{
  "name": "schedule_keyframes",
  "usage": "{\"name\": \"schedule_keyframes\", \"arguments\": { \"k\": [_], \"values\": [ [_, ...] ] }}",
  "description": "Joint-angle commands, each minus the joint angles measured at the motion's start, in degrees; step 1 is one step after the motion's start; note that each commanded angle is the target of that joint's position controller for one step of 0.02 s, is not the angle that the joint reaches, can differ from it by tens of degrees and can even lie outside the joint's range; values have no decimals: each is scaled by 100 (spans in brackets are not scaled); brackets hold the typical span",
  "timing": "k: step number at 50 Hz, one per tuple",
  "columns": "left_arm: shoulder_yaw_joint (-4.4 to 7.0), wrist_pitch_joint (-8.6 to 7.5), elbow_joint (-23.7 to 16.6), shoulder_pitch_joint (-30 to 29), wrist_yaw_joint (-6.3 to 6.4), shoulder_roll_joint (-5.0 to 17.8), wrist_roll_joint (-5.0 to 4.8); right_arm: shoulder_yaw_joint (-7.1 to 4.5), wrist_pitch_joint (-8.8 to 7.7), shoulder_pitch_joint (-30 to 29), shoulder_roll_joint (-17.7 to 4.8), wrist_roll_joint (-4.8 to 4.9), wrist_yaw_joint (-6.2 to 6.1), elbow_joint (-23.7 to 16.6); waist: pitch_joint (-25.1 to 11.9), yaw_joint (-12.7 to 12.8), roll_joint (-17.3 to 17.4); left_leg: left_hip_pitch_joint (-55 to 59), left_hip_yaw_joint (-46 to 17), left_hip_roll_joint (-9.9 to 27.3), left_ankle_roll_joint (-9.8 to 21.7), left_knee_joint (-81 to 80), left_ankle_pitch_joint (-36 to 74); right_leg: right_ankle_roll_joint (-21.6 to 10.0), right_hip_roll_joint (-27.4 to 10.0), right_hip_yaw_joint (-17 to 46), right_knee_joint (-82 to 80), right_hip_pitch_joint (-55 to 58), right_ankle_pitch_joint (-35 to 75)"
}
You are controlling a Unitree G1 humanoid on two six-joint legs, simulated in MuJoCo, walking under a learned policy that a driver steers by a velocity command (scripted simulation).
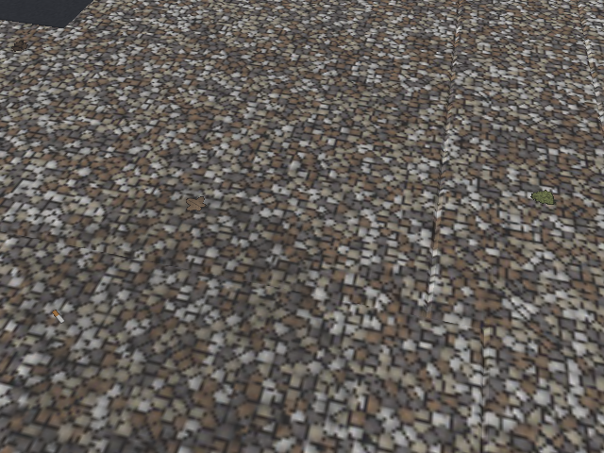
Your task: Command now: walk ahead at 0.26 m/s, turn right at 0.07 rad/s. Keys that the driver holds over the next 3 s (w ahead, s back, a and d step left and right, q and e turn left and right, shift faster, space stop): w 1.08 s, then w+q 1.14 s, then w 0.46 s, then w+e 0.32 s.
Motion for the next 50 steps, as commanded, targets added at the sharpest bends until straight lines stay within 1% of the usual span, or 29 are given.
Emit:
{"name": "schedule_keyframes", "arguments": {
  "k": [1,2,4,5,6,7,8,9,11,12,14,17,21,24,25,26,27,28,29,30,31,32,33,35,37,40,44,47,50],
  "values": [
    [200,-245,-492,-345,-62,479,-91,-272,-109,-193,-1134,115,-60,-338,604,97,1229,-258,-1869,1384,1052,-1914,-1904,-204,-249,-32,-279,-470,-242],
    [203,-295,-355,-109,-93,407,-81,-269,-92,-378,-1120,171,-46,-393,512,257,1155,-531,-1453,1136,926,-1765,-1594,-256,-143,-220,-938,220,323],
    [294,-309,-27,491,-119,500,-38,-204,-103,-402,-882,136,-25,-445,164,451,853,-972,-865,745,698,-1051,-953,-223,-80,-197,-1342,1425,1062],
    [364,-315,86,1034,-85,728,-48,-88,-154,-575,-531,74,14,-572,11,629,146,-1515,-395,365,423,103,-625,-420,-766,821,-1820,1996,561],
    [512,-324,104,1415,-103,1357,-40,-26,-264,-672,-330,94,23,-864,-6,661,-1347,-2671,298,-276,86,1715,-704,-1107,-1903,2931,-2588,2508,-340],
    [471,-403,106,1511,-119,1243,12,-124,-356,-934,-695,192,-5,-967,323,769,-1235,-3500,-174,-163,111,2876,-1498,-1670,-2455,3984,-2948,2382,-562],
    [377,-484,87,1354,-97,982,8,-184,-421,-816,-827,266,27,-932,548,575,-768,-3961,-425,105,249,3428,-1135,-1606,-2395,3692,-2878,2500,-488],
    [334,-534,44,1253,-85,865,14,-165,-465,-707,-748,236,63,-839,488,492,-538,-4061,-423,250,359,3540,-626,-1411,-2163,3167,-2863,2570,-199],
    [277,-513,27,1052,-70,784,21,-178,-519,-782,-705,99,150,-817,513,373,-350,-3959,-361,466,374,3179,104,-1091,-1839,2301,-2939,2426,1079],
    [253,-477,30,1066,-56,735,29,-155,-520,-818,-620,89,211,-829,455,354,-401,-3746,-246,474,316,2948,350,-1008,-1685,1932,-2996,2297,1686],
    [243,-426,72,1164,-14,746,-13,-86,-495,-1030,-424,65,296,-917,411,400,-383,-3431,5,378,135,2298,805,-964,-1474,1319,-3056,2074,2503],
    [266,-385,155,1326,62,934,-14,35,-494,-1636,-185,85,362,-1152,534,571,-393,-2744,243,147,-3,1007,1614,-868,-1282,782,-3147,1562,2729],
    [296,-387,336,1576,69,1066,-77,9,-501,-2031,-354,152,425,-1348,738,581,-500,-2252,226,-31,147,246,1988,-801,-1550,722,-3179,1571,2753],
    [341,-345,402,1486,87,1172,-86,-94,-517,-1785,-606,123,431,-1355,482,265,-571,-1761,269,-207,446,22,1641,-600,-1687,581,-2585,2087,4395],
    [365,-315,408,1437,99,1242,-72,-168,-500,-1382,-740,101,393,-1269,139,12,-659,-1160,404,-373,575,28,1508,-520,-1635,475,-2039,2161,5455],
    [349,-271,400,1378,116,1213,-48,-287,-469,-540,-929,98,329,-1035,-394,-445,-608,-30,541,-519,747,-43,1561,-382,-1423,269,-1034,1931,6136],
    [288,-266,306,1361,143,1088,34,-370,-425,476,-1154,70,245,-807,-1085,-867,-422,1736,-106,94,1001,258,1570,-212,-1237,222,403,802,5122],
    [53,-349,165,2148,91,236,44,-473,-419,971,-1740,-70,240,-697,-2111,-459,1242,3857,-3016,1750,1952,-129,265,196,-184,171,2910,-1401,1160],
    [102,-491,283,1963,44,589,-67,-348,-408,1018,-1249,-10,256,-665,-2455,-627,1380,3792,-4573,1998,2026,-1263,-763,154,-7,993,3670,-2049,-635],
    [237,-541,77,1265,7,993,-249,-266,-403,532,-1036,38,236,-663,-1211,-545,1016,2890,-3707,1811,1712,-1441,-1034,118,-359,838,3916,-2627,-318],
    [215,-571,-40,860,19,994,-245,-221,-399,140,-897,47,230,-693,-570,-365,521,1903,-2912,1600,1555,-1560,-616,67,-665,612,3662,-2535,224],
    [220,-561,-53,690,45,921,-142,-181,-417,-147,-760,-12,251,-700,-183,-153,263,1059,-2338,1355,1477,-1709,-11,79,-871,512,3316,-2304,595],
    [243,-498,-1,832,60,859,-82,-149,-464,-331,-638,-90,270,-717,-93,89,418,503,-1909,1129,1413,-1869,421,78,-1066,576,3050,-1891,880],
    [208,-361,111,1077,83,645,-58,-158,-552,-422,-599,-65,290,-650,-92,273,554,-3,-1475,969,1497,-2162,786,159,-1149,525,2800,-1510,1066],
    [199,-295,27,844,113,604,-7,-180,-614,-330,-695,-34,274,-519,109,294,480,-215,-1130,935,1556,-2350,1087,272,-1206,477,2402,-1716,1351],
    [171,-347,-187,154,108,562,51,-210,-592,-35,-832,-14,192,-370,299,101,314,36,-798,848,1500,-2431,1467,395,-1239,443,1361,-2172,2324],
    [79,-465,-383,-683,-5,387,3,-236,-506,391,-1022,59,129,-218,406,-264,252,306,-388,726,1281,-2382,1614,387,-968,165,-144,-1887,3290],
    [63,-510,-573,-1182,-117,421,-51,-249,-409,744,-1092,93,119,-50,504,-458,279,886,-453,946,1278,-2156,1633,318,-844,137,-673,-1997,3180],
    [91,-546,-716,-1326,-222,544,-60,-279,-290,856,-1157,112,82,59,460,-381,394,1532,-587,1224,1168,-1750,2120,112,-727,152,-1020,-1999,2510]
  ]
}}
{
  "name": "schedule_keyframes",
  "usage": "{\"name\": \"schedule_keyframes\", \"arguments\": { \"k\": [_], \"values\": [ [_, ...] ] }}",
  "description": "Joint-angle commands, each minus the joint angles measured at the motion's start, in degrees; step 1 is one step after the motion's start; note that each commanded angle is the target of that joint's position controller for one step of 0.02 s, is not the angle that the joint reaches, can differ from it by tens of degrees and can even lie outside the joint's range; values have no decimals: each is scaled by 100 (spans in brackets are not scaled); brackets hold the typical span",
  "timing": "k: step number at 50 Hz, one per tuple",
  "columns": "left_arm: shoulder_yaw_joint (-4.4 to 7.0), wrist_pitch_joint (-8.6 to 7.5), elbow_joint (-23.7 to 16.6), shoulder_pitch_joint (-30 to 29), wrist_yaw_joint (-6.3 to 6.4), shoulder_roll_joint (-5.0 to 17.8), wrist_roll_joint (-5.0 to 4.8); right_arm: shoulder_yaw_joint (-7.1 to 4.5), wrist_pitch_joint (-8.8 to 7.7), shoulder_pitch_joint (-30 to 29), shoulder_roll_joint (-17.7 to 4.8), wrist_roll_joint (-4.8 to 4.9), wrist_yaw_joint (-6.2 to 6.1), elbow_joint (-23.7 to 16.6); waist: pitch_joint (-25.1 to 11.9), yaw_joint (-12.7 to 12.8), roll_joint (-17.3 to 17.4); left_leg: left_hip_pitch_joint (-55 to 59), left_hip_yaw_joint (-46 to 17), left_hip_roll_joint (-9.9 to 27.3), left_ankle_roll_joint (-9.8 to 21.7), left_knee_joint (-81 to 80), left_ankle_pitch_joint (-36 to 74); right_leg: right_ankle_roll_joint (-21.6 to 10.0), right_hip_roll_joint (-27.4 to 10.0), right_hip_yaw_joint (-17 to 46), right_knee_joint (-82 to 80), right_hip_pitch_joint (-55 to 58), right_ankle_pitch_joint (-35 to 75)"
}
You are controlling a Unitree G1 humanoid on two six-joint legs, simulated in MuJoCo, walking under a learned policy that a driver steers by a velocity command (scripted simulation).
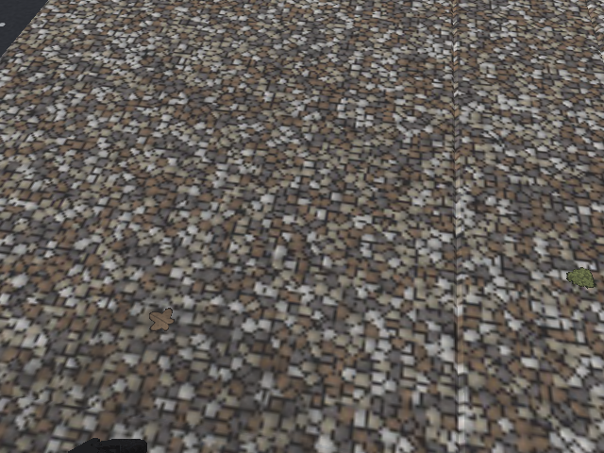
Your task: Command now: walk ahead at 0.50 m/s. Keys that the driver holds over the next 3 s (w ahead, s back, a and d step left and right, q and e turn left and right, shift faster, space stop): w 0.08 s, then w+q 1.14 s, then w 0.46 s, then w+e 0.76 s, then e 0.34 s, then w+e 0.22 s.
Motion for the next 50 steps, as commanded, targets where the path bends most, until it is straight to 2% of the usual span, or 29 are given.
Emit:
{"name": "schedule_keyframes", "arguments": {
  "k": [1,2,3,4,5,6,7,8,9,10,12,14,16,20,23,26,28,29,30,31,32,33,34,35,36,37,40,45,50],
  "values": [
    [151,-135,-556,-482,-91,597,-18,-269,65,151,-1068,30,-67,-146,194,169,632,260,-879,1864,826,99,2392,-213,145,-64,-303,29,-585],
    [207,-143,-487,-162,-88,715,-9,-278,93,58,-1116,30,-80,-156,-17,383,708,318,-803,1802,747,506,3248,-324,299,-198,-391,542,-780],
    [328,-147,-270,586,-57,918,7,-246,128,-39,-1058,20,-91,-170,-498,798,646,164,-558,1537,604,1418,4043,-502,473,-371,-581,1616,-671],
    [459,-135,-35,1597,2,1267,56,-131,119,-27,-811,-65,-108,-279,-1336,1201,431,-707,-330,1258,404,2827,3438,-814,-48,127,-277,3332,-441],
    [615,-103,50,2168,40,1908,151,78,-5,635,-171,-91,-57,-464,-2199,1032,-909,-3242,-63,301,-54,5144,822,-1742,-1606,2750,-412,5741,-1189],
    [491,-81,60,2310,38,1388,87,48,-129,483,-389,2,-34,-352,-2528,1221,-1092,-4104,-922,86,-54,5951,-1624,-1909,-1899,4036,-1190,5955,-1759],
    [378,-73,38,1941,60,1073,77,-95,-181,-36,-869,176,-8,-484,-1548,1233,-668,-4584,-1046,410,13,6278,-1345,-1569,-1707,3103,-1294,5248,-1903],
    [324,-64,-8,1542,76,914,77,-94,-188,-374,-852,185,-11,-576,-1000,1061,-336,-4527,-864,718,27,6061,-820,-1365,-1479,2290,-1417,4423,-1604],
    [268,-72,-3,1208,64,728,83,-106,-151,-546,-785,103,-23,-604,-545,890,-148,-4368,-804,895,-15,5681,-441,-1253,-1235,1749,-1662,3682,-1332],
    [231,-121,-10,983,57,592,118,-148,-64,-457,-742,73,-35,-567,-332,687,-296,-4034,-851,1063,-51,5413,-129,-1143,-1050,1315,-1898,3164,-1136],
    [259,-213,61,813,46,591,152,-121,103,-182,-488,82,-39,-461,-210,487,-350,-3631,-824,1100,-161,5324,179,-1157,-944,783,-2247,2606,-726],
    [305,-275,166,786,65,691,179,-124,187,-288,-408,65,-70,-527,-31,425,-222,-3822,-903,1103,-256,5090,544,-1173,-931,306,-2428,2468,-265],
    [330,-277,270,845,113,746,190,-128,188,-542,-378,35,-72,-630,75,472,-144,-4079,-950,1079,-307,4537,1111,-1131,-870,-108,-2476,2612,58],
    [364,-221,378,960,200,904,142,-56,113,-1279,-196,4,75,-867,250,747,-41,-3856,-473,987,-235,3043,2179,-936,-739,-804,-2555,2819,115],
    [422,-109,545,1283,231,1041,69,-23,111,-1794,-143,10,181,-1140,427,952,55,-4119,-296,957,-100,2499,2061,-918,-989,-951,-2404,3484,286],
    [480,47,617,1333,256,1165,-16,-62,124,-1974,-239,12,280,-1381,419,886,-15,-4167,-57,814,127,2244,1391,-791,-1181,-1103,-1925,4112,1246],
    [534,138,570,1213,304,1335,-44,-170,161,-1640,-433,11,302,-1412,55,602,-231,-3464,294,441,353,2273,781,-659,-1160,-1260,-1120,4269,3160],
    [547,191,546,1152,327,1388,-48,-282,181,-1086,-623,25,288,-1311,-279,273,-271,-2739,425,197,500,2239,592,-578,-1074,-1340,-300,4186,3816],
    [516,216,516,1066,345,1336,-62,-461,196,-174,-916,40,220,-1089,-749,-237,-139,-1376,404,-39,716,1869,902,-391,-839,-1480,940,3635,3603],
    [388,157,398,1234,343,1012,92,-636,265,577,-1435,52,81,-938,-1280,-446,687,354,-1007,800,1073,1785,1040,-128,-523,-1483,2765,2127,1303],
    [160,-26,110,1735,243,273,199,-640,193,248,-1848,51,88,-1052,-1816,318,1812,1935,-4357,2047,2159,1036,-64,169,765,-582,4537,-257,-3726],
    [240,-239,47,1044,150,825,-21,-505,120,393,-1341,34,125,-1166,-2106,-173,1066,2086,-4867,2211,2105,407,-492,56,608,456,4939,-881,-3685],
    [284,-343,-125,607,109,991,-184,-432,54,189,-1091,0,132,-1123,-1287,-159,825,1503,-4043,2071,1850,324,-90,-66,367,406,4732,-1242,-3116],
    [261,-394,-113,545,146,922,-96,-389,25,-158,-962,21,129,-1159,-807,105,301,651,-3354,1812,1652,342,547,-107,111,372,4231,-1025,-2622],
    [299,-386,-71,548,188,950,60,-342,24,-510,-803,-4,115,-1233,-532,328,211,-77,-2851,1593,1527,289,1189,-62,-46,351,3752,-655,-2345],
    [332,-320,-56,681,185,982,103,-294,21,-696,-694,-74,89,-1338,-483,511,341,-513,-2602,1459,1502,167,1622,-15,-148,396,3560,-287,-2151],
    [306,-139,-99,732,197,793,176,-319,-6,-679,-788,-43,5,-1330,-358,628,388,-1155,-2122,1269,1551,-29,2407,261,-130,240,2892,-46,-1844],
    [180,-133,-396,-305,166,505,156,-364,75,-299,-946,17,-149,-1169,-135,254,614,-1526,-1614,791,1130,72,1966,461,247,121,764,219,-110],
    [229,-242,-601,-824,37,696,48,-364,159,66,-915,64,-181,-986,-99,72,758,-1038,-2259,1015,963,544,1329,309,502,290,-267,545,51]
  ]
}}
Over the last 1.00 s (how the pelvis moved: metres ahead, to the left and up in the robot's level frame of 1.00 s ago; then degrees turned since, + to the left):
0.47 0.02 0.00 0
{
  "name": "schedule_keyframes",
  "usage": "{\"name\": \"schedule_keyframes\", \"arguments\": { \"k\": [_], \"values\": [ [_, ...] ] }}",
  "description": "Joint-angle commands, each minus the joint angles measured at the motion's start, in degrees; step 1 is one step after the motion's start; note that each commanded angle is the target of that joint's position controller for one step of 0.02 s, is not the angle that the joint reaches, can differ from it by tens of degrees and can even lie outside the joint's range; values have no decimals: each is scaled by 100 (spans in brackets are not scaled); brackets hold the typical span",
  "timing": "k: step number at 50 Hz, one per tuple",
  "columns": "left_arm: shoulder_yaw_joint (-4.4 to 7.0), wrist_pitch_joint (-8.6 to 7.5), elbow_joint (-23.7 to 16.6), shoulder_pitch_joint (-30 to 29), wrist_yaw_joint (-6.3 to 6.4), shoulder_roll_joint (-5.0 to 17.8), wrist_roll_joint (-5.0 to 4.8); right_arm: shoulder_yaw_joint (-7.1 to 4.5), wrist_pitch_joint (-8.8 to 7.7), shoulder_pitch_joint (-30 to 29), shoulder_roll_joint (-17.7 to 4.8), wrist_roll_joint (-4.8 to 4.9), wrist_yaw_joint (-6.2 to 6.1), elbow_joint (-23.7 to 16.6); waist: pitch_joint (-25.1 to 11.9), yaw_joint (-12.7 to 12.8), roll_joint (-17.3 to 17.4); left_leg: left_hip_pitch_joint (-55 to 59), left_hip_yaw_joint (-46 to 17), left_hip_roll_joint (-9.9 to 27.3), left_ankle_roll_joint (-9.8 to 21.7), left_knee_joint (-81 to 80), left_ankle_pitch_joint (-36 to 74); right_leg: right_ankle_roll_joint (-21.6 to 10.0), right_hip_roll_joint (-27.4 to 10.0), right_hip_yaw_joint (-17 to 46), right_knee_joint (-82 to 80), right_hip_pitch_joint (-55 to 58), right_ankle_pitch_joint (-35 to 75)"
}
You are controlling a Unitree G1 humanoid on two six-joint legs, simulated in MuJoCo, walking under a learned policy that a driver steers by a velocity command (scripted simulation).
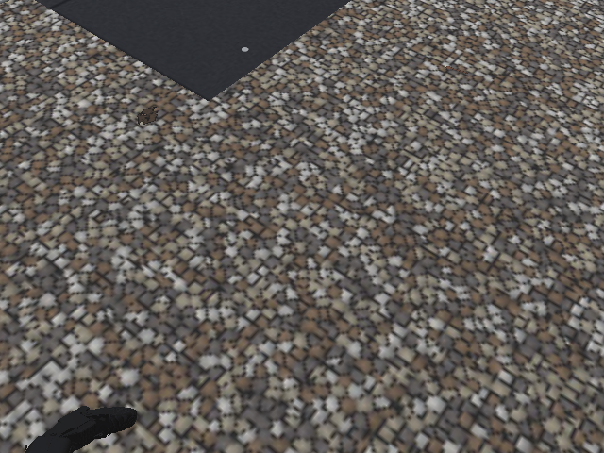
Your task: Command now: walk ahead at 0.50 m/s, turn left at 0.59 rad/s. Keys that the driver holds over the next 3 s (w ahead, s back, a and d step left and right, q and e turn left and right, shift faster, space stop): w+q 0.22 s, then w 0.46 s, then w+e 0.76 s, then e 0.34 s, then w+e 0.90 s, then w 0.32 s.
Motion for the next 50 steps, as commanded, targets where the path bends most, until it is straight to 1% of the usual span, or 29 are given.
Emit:
{"name": "schedule_keyframes", "arguments": {
  "k": [1,3,4,5,6,7,8,9,10,11,13,16,21,25,27,28,29,30,31,32,33,34,35,36,37,40,42,46,50],
  "values": [
    [177,-165,-527,-531,-66,616,-47,-257,-4,182,-895,25,-61,-219,-171,43,808,-100,-1274,1384,665,-124,1309,-130,277,-97,-423,664,-118],
    [255,-219,-462,-165,-68,745,-61,-269,31,61,-892,6,-72,-240,-230,271,1008,39,-1524,1440,565,239,1583,-325,299,-143,-556,1114,-602],
    [334,-250,-335,357,-35,853,-35,-228,35,-50,-779,-1,-61,-286,-474,563,998,-64,-1422,1220,422,705,1922,-490,298,-243,-808,1884,-504],
    [419,-278,-257,1114,6,1088,71,-116,12,-111,-490,-54,-30,-387,-1181,926,714,-572,-1097,920,223,1938,1690,-834,-353,287,-627,3281,-576],
    [549,-220,-125,1896,40,1558,171,-9,-28,557,-153,39,-36,-501,-2116,854,-694,-2511,-274,98,-253,3943,-63,-1709,-1685,2473,-765,5517,-1535],
    [495,-164,-40,2001,-12,1275,13,1,-58,748,-424,74,-41,-523,-2162,804,-1492,-3575,-174,254,-349,4950,-1771,-1927,-2197,4017,-1328,5769,-2770],
    [374,-121,-125,1724,15,830,-40,-124,-33,308,-891,93,-32,-476,-1328,915,-792,-3929,-209,585,-395,5387,-1299,-1689,-2008,3369,-1479,5074,-3328],
    [317,-58,-174,1432,43,678,-5,-149,2,-138,-962,35,-32,-557,-763,899,-349,-3866,53,785,-423,5392,-860,-1485,-1769,2524,-1550,4306,-2863],
    [273,-26,-140,1207,50,579,28,-161,8,-392,-894,-30,-15,-642,-338,788,-191,-3745,119,947,-432,5138,-550,-1426,-1536,1923,-1709,3609,-2243],
    [230,-32,-111,1087,63,473,60,-177,30,-427,-801,-29,14,-665,-171,648,-287,-3522,129,1118,-418,4923,-352,-1357,-1348,1453,-1855,3184,-1806],
    [222,-78,4,1085,39,445,48,-115,73,-310,-490,21,51,-642,-98,525,-415,-3175,247,1194,-415,4595,-223,-1402,-1129,892,-2126,2726,-1355],
    [292,-142,206,1216,5,676,13,-25,65,-568,-277,-38,56,-719,-32,508,-237,-3311,276,1216,-483,3790,161,-1621,-1183,427,-2370,2728,-643],
    [324,-47,423,1375,12,911,-107,96,-100,-1418,-148,-68,203,-833,47,754,-114,-2899,744,1181,-486,1956,1493,-1465,-947,-398,-2407,2875,-88],
    [356,75,689,1830,12,1096,-190,87,-148,-1985,-245,-8,285,-1034,171,893,-212,-2719,905,1040,-347,1229,1318,-1362,-1215,-382,-2243,3397,43],
    [374,149,774,1845,32,1183,-226,29,-157,-1890,-384,-29,301,-1046,94,717,-309,-2362,1016,899,-170,948,958,-1260,-1318,-416,-1896,3662,760],
    [370,182,794,1761,48,1215,-245,-47,-160,-1477,-506,-61,288,-934,-158,413,-311,-1666,1168,733,-45,701,1018,-1146,-1216,-597,-1369,3642,1625],
    [318,199,819,1797,65,1104,-232,-188,-146,-677,-746,-88,251,-665,-658,25,-215,-459,1287,566,115,568,1156,-992,-963,-855,-403,3359,2217],
    [194,176,711,1780,86,844,-100,-326,-110,306,-1116,-118,177,-455,-1376,-395,158,1184,461,1285,401,789,1295,-749,-711,-1058,1124,2299,1113],
    [-29,71,488,2286,52,170,2,-410,-88,581,-1720,-169,140,-404,-2016,-51,1706,2867,-2367,2767,1329,249,398,-351,299,-1019,3270,52,-2641],
    [71,-44,574,2050,26,638,-111,-292,-107,650,-1246,-103,157,-417,-2298,-269,1387,2867,-3254,2908,1472,-293,-116,-370,256,-125,4106,-595,-3583],
    [158,-102,404,1618,-5,915,-264,-196,-145,316,-1013,-106,172,-398,-1437,-211,1190,2287,-2383,2695,1237,-338,139,-441,-33,-135,4267,-1053,-3215],
    [138,-121,354,1345,10,860,-238,-143,-165,-8,-842,-101,179,-406,-986,-58,877,1572,-1644,2409,1073,-393,652,-472,-279,-253,4004,-949,-2715],
    [150,-97,375,1263,24,811,-149,-96,-180,-320,-667,-136,195,-405,-668,122,693,924,-1141,2233,969,-555,1108,-444,-430,-269,3667,-733,-2374],
    [168,-20,428,1367,13,773,-131,-51,-218,-515,-502,-184,202,-419,-552,314,751,459,-786,2093,893,-753,1430,-426,-562,-200,3470,-361,-2116],
    [152,66,483,1507,1,660,-154,-58,-259,-603,-479,-195,203,-391,-519,429,793,168,-579,2073,899,-951,1506,-388,-583,-177,3372,-104,-1962],
    [118,257,458,1394,35,432,-153,-117,-408,-604,-588,-209,171,-193,-215,520,635,-259,74,2092,919,-1369,1753,-251,-544,-39,2956,-177,-1485],
    [123,278,369,1115,36,409,-134,-137,-432,-519,-628,-240,122,-64,-59,450,542,-176,461,2054,827,-1476,1812,-208,-485,84,2417,-425,-854],
    [72,228,191,510,-76,287,-115,-155,-423,-459,-747,-206,57,93,140,234,498,-64,1215,1917,562,-1588,1901,-277,-331,-218,1131,-234,296],
    [27,222,-134,-106,-199,230,-115,-206,-315,-95,-865,-125,22,358,339,-18,409,695,1512,2139,451,-1393,2102,-466,-257,-456,452,-440,167]
  ]
}}
Over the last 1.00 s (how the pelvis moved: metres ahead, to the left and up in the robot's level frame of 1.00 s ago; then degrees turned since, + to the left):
0.56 0.08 0.00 28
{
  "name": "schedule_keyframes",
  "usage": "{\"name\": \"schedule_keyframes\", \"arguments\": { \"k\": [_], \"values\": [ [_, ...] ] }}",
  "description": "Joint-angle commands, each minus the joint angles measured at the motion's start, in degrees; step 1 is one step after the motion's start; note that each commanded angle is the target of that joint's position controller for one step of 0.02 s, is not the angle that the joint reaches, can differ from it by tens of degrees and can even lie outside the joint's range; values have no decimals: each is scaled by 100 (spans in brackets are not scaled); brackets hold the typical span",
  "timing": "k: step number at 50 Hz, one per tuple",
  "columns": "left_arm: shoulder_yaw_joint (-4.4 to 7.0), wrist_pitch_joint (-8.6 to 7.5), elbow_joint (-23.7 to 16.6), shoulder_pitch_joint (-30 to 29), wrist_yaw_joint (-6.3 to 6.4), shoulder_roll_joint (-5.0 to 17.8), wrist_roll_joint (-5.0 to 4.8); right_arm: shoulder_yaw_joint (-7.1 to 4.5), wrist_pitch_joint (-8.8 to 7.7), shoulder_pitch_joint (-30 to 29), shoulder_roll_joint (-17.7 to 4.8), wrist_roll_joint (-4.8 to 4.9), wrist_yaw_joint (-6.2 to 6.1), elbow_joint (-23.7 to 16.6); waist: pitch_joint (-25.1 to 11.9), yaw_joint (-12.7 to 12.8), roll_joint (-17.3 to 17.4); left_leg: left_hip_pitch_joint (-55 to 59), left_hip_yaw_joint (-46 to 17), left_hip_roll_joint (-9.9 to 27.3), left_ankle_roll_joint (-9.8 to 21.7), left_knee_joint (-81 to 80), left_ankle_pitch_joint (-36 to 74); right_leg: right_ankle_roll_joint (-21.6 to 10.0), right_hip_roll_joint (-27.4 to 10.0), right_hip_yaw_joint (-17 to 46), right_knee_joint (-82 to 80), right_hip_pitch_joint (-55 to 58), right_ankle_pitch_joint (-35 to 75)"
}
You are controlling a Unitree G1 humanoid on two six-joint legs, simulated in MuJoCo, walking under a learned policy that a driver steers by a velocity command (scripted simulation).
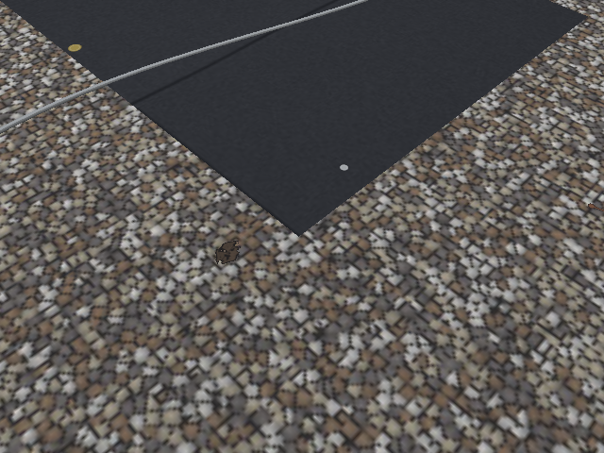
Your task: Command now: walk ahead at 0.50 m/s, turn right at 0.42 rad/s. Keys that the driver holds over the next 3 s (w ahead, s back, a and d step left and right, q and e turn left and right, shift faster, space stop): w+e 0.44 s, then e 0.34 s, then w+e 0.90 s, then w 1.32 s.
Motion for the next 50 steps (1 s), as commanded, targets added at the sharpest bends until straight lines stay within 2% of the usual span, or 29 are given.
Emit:
{"name": "schedule_keyframes", "arguments": {
  "k": [1,4,5,6,7,8,9,10,11,12,13,15,17,21,25,28,29,30,31,32,33,34,36,37,39,41,44,48,50],
  "values": [
    [30,-81,-663,-769,-107,281,1,-256,25,33,-973,76,-52,-167,463,-88,475,48,-282,1796,726,-222,2155,-172,21,-182,-376,-180,-190],
    [118,-62,-828,-623,-192,455,5,-314,174,-69,-1164,118,-120,-151,187,142,709,468,-48,1866,529,656,4367,-457,374,-626,-461,323,-1098],
    [206,-41,-776,-210,-190,600,6,-332,230,-122,-1233,119,-157,-172,-119,388,815,471,51,1816,440,1323,5330,-585,607,-806,-436,908,-1357],
    [361,-31,-590,608,-153,845,-9,-318,283,-209,-1228,129,-194,-204,-555,854,739,142,227,1623,277,2429,5627,-774,869,-886,-723,2038,-1169],
    [561,11,-384,1575,-52,1283,-26,-248,259,-139,-1098,66,-233,-293,-1107,1271,327,-1099,241,1397,35,4029,4364,-1080,512,-60,-850,3806,-971],
    [670,14,-391,1627,14,1905,-77,20,97,414,-249,-135,-130,-589,-1567,670,-1229,-3800,-55,206,-389,6142,-973,-2155,-1006,3131,-1229,5823,-1677],
    [544,-46,-538,1803,9,1528,-40,9,-144,-16,-580,39,-29,-614,-2369,1031,-704,-4540,-1407,-28,-330,6924,-1878,-2468,-1416,4668,-2072,6359,-2291],
    [462,-91,-510,1629,17,1216,12,-69,-277,-565,-865,262,42,-786,-1613,1141,-430,-5030,-1552,305,-194,6898,-1398,-2150,-1248,3804,-2193,5931,-2043],
    [421,-116,-553,1312,33,1065,-9,-31,-350,-750,-816,233,33,-838,-1066,940,2,-4929,-1490,561,-107,6421,-909,-1936,-987,3074,-2190,5103,-1627],
    [368,-112,-637,912,47,896,3,-59,-361,-819,-823,85,-8,-809,-666,689,246,-4596,-1450,741,-134,5874,-636,-1791,-785,2564,-2256,4242,-1035],
    [306,-114,-749,665,71,736,70,-108,-304,-750,-885,11,-22,-792,-520,479,169,-4148,-1477,861,-169,5581,-459,-1747,-627,2227,-2391,3638,-492],
    [315,-118,-831,531,107,762,82,-109,-163,-592,-775,-36,-18,-797,-403,285,76,-3793,-1396,876,-322,5147,-349,-1801,-500,1962,-2591,3019,12],
    [355,-128,-798,609,177,905,52,-56,-75,-753,-612,-64,-36,-859,-242,279,94,-3704,-1253,813,-498,4512,16,-1764,-341,1568,-2683,2550,298],
    [403,-61,-694,907,283,1027,-15,58,-93,-1644,-375,-38,10,-1055,-84,633,-103,-3202,-1156,466,-615,2670,1689,-1354,96,1140,-2599,2159,-381],
    [426,76,-537,1289,336,1024,-44,-23,-159,-2027,-594,9,82,-1197,-121,754,-259,-2865,-1278,135,-526,1801,1902,-1089,35,1571,-1936,2605,-78],
    [425,183,-667,1041,402,929,-22,-138,-217,-1560,-768,-12,102,-1088,-367,422,-447,-2305,-1331,99,-256,1401,1709,-782,75,1985,-1039,2966,211],
    [380,182,-768,915,401,770,-15,-182,-240,-1211,-864,-74,69,-1029,-609,212,-368,-1624,-1338,316,-82,1147,2256,-553,362,1846,-437,2816,201],
    [266,162,-949,925,398,437,82,-252,-235,-612,-1214,-189,12,-1024,-1384,21,311,-206,-2180,1385,304,1468,3740,-269,740,1420,1027,2142,-1109],
    [175,135,-912,2164,371,164,41,-265,-118,-401,-1382,-258,9,-978,-2227,503,1947,1440,-4134,2922,1433,1633,4933,72,1425,902,2672,650,-4779],
    [271,164,-773,2405,353,823,-31,-256,-9,-451,-1143,-47,30,-981,-2329,467,1751,1248,-4730,3043,1565,1425,3451,216,883,888,3476,194,-4376],
    [377,253,-804,1732,373,1119,-69,-152,70,-704,-745,-30,-16,-1116,-1605,250,1210,682,-3848,2606,1302,1266,2709,354,698,708,3732,-79,-3887],
    [408,358,-883,1296,412,1145,-51,-82,160,-996,-593,-61,-44,-1128,-1162,254,846,26,-3164,2275,1099,1128,2357,426,544,501,3626,-74,-3523],
    [417,534,-992,1137,436,960,-37,-55,257,-1374,-595,-99,-71,-1081,-533,469,968,-1193,-2322,1836,988,779,2128,470,316,318,3212,357,-3201],
    [379,576,-1005,1184,440,782,-36,-84,257,-1427,-654,-131,-79,-1038,-420,506,1091,-1535,-1978,1684,992,593,2127,468,327,144,2939,619,-3049],
    [327,584,-1073,1126,443,582,-3,-132,248,-1431,-741,-128,-95,-945,-495,494,1151,-1500,-1671,1754,1148,475,2524,479,282,12,2438,750,-2876],
    [292,556,-1139,958,380,537,22,-188,251,-1354,-839,-42,-103,-858,-726,406,1012,-1350,-1590,1914,1214,263,1450,385,93,-10,1900,853,-2505],
    [286,504,-1229,701,242,588,21,-260,251,-1431,-1047,72,-83,-798,-627,369,1076,-1522,-1462,1977,1113,-105,-38,158,32,-168,1122,1205,-2149],
    [308,441,-1229,499,146,657,14,-331,229,-1289,-1211,174,24,-652,-391,307,973,-1383,-1234,2071,942,-125,-615,-114,128,-451,188,1576,-2240],
    [320,421,-1145,648,112,622,9,-335,268,-1308,-1231,245,64,-579,-322,453,872,-1429,-1036,2039,805,108,-926,-272,223,-659,-525,2038,-2090]
  ]
}}
Over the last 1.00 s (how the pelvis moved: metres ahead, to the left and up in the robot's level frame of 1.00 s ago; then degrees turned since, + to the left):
0.52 0.09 0.00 7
